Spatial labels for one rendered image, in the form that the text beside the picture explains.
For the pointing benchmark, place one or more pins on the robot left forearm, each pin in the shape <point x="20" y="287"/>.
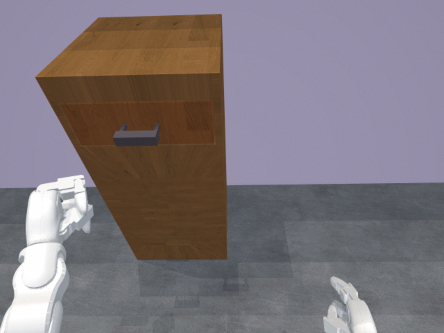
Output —
<point x="39" y="284"/>

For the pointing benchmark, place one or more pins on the left robot hand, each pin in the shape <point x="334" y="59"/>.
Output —
<point x="45" y="211"/>

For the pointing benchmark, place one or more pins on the drawer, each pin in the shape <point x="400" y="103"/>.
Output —
<point x="181" y="122"/>

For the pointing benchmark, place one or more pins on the cabinet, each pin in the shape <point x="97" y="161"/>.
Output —
<point x="169" y="200"/>

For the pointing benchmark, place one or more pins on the right robot hand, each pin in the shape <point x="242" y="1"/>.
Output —
<point x="355" y="317"/>

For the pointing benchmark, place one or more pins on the handle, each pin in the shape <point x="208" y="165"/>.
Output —
<point x="137" y="137"/>

